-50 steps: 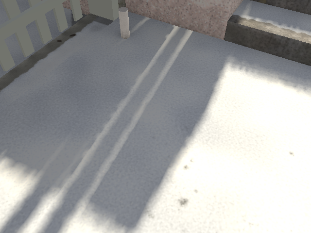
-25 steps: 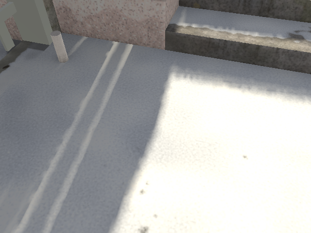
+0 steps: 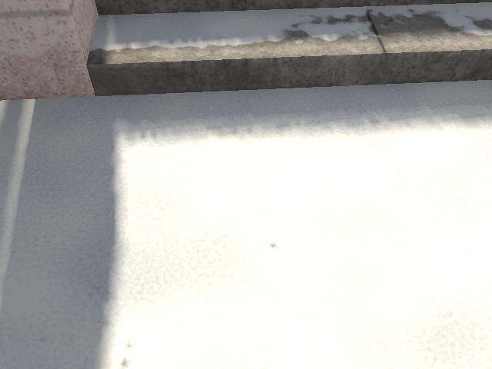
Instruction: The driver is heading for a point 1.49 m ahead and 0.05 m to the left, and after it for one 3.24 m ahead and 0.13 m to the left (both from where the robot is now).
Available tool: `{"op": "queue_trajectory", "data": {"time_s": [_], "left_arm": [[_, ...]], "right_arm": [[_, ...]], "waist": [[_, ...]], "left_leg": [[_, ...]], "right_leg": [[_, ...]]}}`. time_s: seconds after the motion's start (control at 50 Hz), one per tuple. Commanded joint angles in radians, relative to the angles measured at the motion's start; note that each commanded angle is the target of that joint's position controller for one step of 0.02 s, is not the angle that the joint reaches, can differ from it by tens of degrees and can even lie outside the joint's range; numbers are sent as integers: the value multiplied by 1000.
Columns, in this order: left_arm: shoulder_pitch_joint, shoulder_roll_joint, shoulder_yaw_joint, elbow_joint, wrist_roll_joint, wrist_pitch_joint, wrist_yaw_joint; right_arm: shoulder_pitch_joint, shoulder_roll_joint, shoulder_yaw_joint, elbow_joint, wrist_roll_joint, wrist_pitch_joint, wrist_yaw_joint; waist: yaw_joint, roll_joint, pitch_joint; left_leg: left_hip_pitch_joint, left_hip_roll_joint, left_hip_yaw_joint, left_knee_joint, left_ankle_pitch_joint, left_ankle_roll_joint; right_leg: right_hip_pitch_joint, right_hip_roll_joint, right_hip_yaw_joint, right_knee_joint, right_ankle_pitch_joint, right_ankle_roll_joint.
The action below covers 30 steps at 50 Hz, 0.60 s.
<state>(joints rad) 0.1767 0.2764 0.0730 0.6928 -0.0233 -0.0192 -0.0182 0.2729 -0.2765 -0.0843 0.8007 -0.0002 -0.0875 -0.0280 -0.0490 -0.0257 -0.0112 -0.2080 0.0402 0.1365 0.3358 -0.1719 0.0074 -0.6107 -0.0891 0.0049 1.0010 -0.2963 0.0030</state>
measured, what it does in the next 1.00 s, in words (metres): walks ahead: right foot, then left foot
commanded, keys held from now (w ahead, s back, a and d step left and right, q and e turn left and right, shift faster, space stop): w+e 0.12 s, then w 0.10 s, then w+q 0.78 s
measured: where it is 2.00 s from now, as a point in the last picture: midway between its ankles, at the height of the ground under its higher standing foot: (230, 226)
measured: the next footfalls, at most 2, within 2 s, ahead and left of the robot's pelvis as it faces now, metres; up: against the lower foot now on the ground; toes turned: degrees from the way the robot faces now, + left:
right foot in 0.18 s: +0.14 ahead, -0.17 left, +0.00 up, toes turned -10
left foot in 0.72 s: +0.50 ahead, -0.02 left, +0.00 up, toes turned +4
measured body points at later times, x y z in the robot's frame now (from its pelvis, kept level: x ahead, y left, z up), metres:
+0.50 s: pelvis +0.20 -0.10 +0.00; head +0.22 -0.13 +0.45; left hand +0.25 +0.16 -0.11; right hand +0.33 -0.36 -0.12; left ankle +0.38 +0.05 -0.67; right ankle +0.10 -0.16 -0.75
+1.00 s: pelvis +0.49 -0.09 +0.00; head +0.52 -0.07 +0.45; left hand +0.64 +0.20 -0.08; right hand +0.63 -0.34 -0.11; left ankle +0.46 -0.02 -0.75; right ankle +0.66 -0.26 -0.68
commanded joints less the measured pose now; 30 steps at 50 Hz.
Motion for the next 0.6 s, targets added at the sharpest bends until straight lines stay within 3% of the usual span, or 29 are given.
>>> {"op": "queue_trajectory", "data": {"time_s": [0.02,0.1,0.14,0.16,0.18,0.2,0.22,0.24,0.26,0.28,0.3,0.38,0.44,0.52,0.6], "left_arm": [[-31,24,-4,-83,4,-14,-15],[-50,60,9,-104,0,-2,-18],[29,58,18,-75,6,5,-13],[137,89,40,-39,6,5,-4],[294,181,76,-11,6,0,11],[322,315,87,-34,7,-15,16],[340,234,66,-35,6,-42,2],[301,183,45,-35,10,-58,-4],[226,132,27,-46,10,-61,-9],[154,97,12,-57,13,-61,-11],[119,85,7,-59,19,-65,-8],[185,94,13,-6,35,-87,11],[209,92,13,18,39,-88,31],[224,99,16,49,32,-90,48],[253,121,24,84,25,-69,62]], "right_arm": [[-84,-185,-47,-75,7,-22,14],[-73,-202,-54,-60,27,-11,34],[-70,-182,-46,-47,39,6,35],[-54,-145,-31,-37,26,11,36],[-66,-70,-2,-50,-2,9,39],[-81,-16,17,-128,-22,-16,39],[-134,-99,3,-128,25,-40,43],[-145,-126,-4,-125,50,-48,49],[-118,-118,-1,-99,35,-45,49],[-100,-110,-1,-76,16,-35,48],[-73,-107,-4,-61,13,-22,51],[-93,-63,3,-45,22,15,51],[-160,-37,8,-70,29,13,54],[-260,-8,22,-104,26,11,80],[-343,5,32,-159,28,1,110]], "waist": [[25,132,-26],[24,145,-3],[63,106,-3],[107,61,-32],[174,-139,-72],[131,-379,-88],[177,-212,-110],[144,-172,-61],[103,-105,-41],[71,-83,-23],[45,-88,-20],[52,-25,3],[72,-35,32],[106,-34,82],[125,-27,112]], "left_leg": [[-27,236,-114,-177,-62,184],[13,283,-95,-133,-140,157],[-41,268,-48,-30,-201,124],[-108,221,-3,124,-145,99],[-273,130,87,506,-140,32],[-670,-21,0,863,-409,-21],[-784,5,-153,1011,-365,5],[-819,50,-173,1030,-266,41],[-769,94,-178,987,-155,49],[-693,121,-186,921,-75,44],[-617,135,-189,882,-19,36],[-618,90,-200,782,146,11],[-611,20,-237,588,264,15],[-567,4,-166,378,339,31],[-571,-24,-87,267,238,68]], "right_leg": [[82,-22,-23,-148,58,-9],[136,-4,-61,-275,29,-41],[286,49,-123,-379,33,-74],[444,99,-133,-423,11,-100],[631,-34,113,-554,-40,-162],[810,-251,636,-721,-149,-321],[791,-302,737,-802,-247,-373],[748,-289,633,-777,-204,-332],[663,-251,498,-752,-108,-288],[574,-202,381,-762,2,-252],[515,-170,294,-787,91,-225],[540,-130,85,-820,429,-178],[563,-111,-24,-838,476,-128],[607,-125,-100,-877,489,-92],[726,-156,-152,-796,704,-77]]}}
